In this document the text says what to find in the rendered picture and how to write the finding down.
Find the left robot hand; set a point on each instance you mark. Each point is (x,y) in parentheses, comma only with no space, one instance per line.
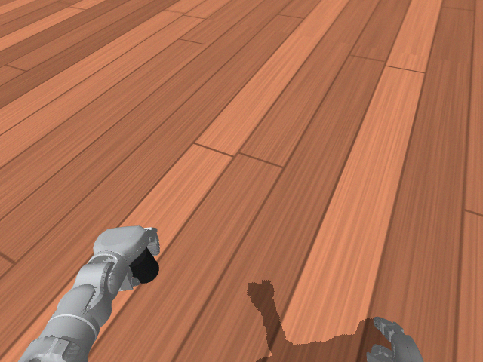
(129,242)

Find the left robot arm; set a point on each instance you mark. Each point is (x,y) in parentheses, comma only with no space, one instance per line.
(82,311)

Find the can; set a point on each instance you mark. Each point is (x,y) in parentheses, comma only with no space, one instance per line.
(145,267)

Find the right robot hand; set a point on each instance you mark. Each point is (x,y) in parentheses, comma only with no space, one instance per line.
(404,348)

